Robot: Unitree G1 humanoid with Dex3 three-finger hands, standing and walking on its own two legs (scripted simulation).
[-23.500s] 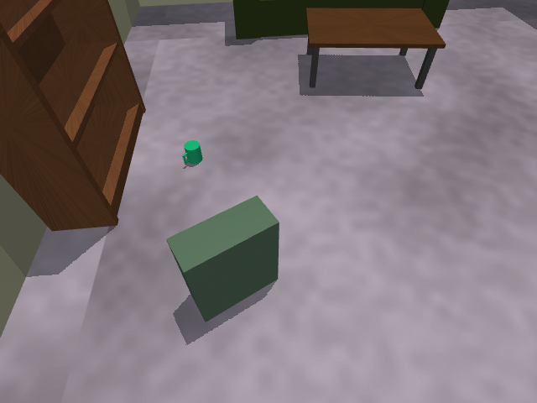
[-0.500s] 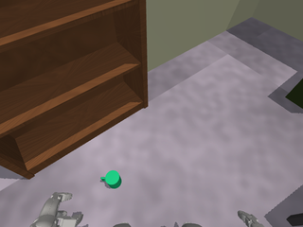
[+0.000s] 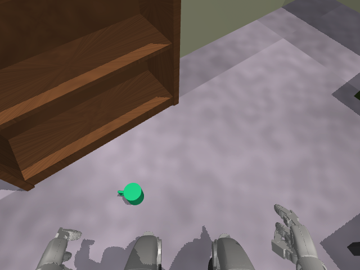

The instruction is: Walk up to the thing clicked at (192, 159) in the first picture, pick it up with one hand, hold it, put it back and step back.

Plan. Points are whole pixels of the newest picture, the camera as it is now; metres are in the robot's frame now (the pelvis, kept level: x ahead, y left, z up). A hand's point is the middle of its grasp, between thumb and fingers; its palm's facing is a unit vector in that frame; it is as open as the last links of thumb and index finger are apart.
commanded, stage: rise first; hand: left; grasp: from above
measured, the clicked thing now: (130, 193) +0.42 +0.25 -0.63
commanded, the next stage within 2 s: approach in 1.96 s
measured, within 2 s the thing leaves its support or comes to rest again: neither
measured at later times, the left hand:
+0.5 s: hand (98, 220) +0.26 +0.29 -0.34, palm faces -0.43 -0.39 -0.81, open 13.9 cm
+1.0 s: hand (108, 203) +0.34 +0.30 -0.44, palm faces -0.45 -0.10 -0.89, open 14.0 cm
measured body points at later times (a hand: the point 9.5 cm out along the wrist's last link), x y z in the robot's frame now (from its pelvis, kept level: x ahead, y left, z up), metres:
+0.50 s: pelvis -0.06 -0.01 -0.21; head +0.14 +0.00 +0.19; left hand +0.28 +0.31 -0.30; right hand +0.11 -0.28 -0.34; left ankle +0.02 +0.12 -0.65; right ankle +0.01 -0.15 -0.65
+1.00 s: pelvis -0.09 +0.00 -0.30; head +0.13 +0.05 +0.09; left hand +0.36 +0.30 -0.39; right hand -0.02 -0.29 -0.42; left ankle +0.01 +0.12 -0.65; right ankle +0.01 -0.15 -0.65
